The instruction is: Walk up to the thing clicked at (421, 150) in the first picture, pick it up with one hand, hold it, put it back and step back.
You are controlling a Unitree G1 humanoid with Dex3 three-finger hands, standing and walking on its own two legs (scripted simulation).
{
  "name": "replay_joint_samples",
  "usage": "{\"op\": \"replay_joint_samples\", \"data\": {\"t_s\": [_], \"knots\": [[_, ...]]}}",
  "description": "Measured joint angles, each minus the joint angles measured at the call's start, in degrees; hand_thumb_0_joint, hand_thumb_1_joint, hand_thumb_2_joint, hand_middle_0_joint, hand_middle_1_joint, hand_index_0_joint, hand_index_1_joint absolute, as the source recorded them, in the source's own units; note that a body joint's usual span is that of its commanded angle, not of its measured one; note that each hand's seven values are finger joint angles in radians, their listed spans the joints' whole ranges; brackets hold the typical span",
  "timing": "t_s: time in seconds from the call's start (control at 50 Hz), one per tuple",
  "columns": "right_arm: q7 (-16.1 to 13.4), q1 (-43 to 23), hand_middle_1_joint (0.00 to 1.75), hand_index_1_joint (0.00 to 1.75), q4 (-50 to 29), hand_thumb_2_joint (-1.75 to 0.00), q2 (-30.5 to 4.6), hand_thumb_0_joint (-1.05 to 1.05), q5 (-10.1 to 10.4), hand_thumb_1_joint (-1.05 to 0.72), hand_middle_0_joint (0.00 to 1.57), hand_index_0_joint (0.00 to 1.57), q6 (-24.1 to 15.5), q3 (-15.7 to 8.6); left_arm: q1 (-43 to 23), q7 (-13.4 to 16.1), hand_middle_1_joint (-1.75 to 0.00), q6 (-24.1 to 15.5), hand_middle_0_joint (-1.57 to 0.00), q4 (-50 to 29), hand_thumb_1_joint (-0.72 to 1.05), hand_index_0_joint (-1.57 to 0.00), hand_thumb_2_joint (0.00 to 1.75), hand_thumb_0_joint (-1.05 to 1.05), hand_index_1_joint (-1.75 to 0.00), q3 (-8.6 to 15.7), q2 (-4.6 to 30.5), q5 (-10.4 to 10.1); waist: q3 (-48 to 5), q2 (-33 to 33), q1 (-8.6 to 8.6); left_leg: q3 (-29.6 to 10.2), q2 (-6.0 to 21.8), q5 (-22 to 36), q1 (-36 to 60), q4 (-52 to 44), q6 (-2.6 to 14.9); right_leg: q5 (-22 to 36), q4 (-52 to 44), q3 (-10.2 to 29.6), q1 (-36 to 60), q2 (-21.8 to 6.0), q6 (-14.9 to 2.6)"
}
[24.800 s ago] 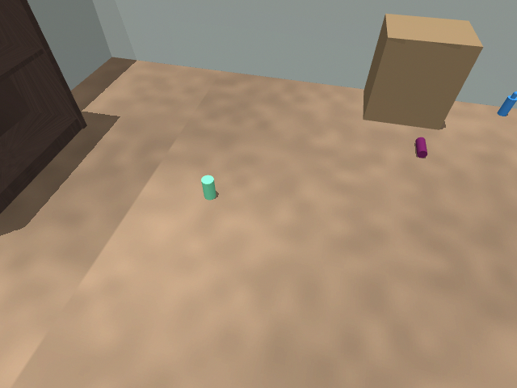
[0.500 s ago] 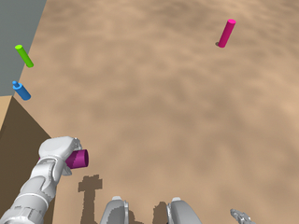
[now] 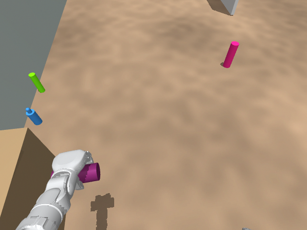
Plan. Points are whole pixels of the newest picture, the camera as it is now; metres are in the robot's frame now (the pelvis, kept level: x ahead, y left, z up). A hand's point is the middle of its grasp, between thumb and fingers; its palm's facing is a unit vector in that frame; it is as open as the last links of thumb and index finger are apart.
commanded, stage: hold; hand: left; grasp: from above
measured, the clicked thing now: (76, 175) +0.33 +0.23 -0.11
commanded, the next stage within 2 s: crouch in 1.94 s
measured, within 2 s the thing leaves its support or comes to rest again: neither
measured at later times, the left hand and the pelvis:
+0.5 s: hand (71, 169) +0.31 +0.22 -0.04, palm faces -0.45 -0.07 -0.89, open 8.2 cm; pelvis +0.01 +0.00 +0.02, yaw +0 degrees
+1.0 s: hand (69, 174) +0.29 +0.22 -0.02, palm faces -0.45 -0.07 -0.89, open 8.2 cm; pelvis +0.00 +0.00 +0.03, yaw +0 degrees
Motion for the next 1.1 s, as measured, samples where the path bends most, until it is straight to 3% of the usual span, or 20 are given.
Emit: {"op": "replay_joint_samples", "data": {"t_s": [0.62,1.1], "knots": [[0.4,-2.29,0.3,0.3,-2.19,-0.89,-0.45,0.01,0.95,-0.89,0.2,0.2,2.21,-0.19,3.1,-6.29,-0.36,-0.49,-0.85,-7.01,0.26,-0.88,0.26,-0.01,-0.34,-1.8,0.48,0.22,1.85,0.46,2.59,1.29,-0.52,4.26,13.7,-12.2,0.11,4.18,-11.32,1.11,12.87,-0.71,0.01],[-0.13,-4.04,0.3,0.3,-2.92,-0.89,-0.63,0.01,1.39,-0.9,0.2,0.2,2.66,0.33,4.96,-8.82,-0.38,-0.87,-0.85,-11.29,0.25,-0.88,0.27,-0.01,-0.36,-2.18,0.83,-0.12,3.39,0.96,3.57,1.38,-0.55,7.07,17.91,-16.52,-0.1,6.58,-14.78,1.18,16.62,-0.75,-0.23]]}}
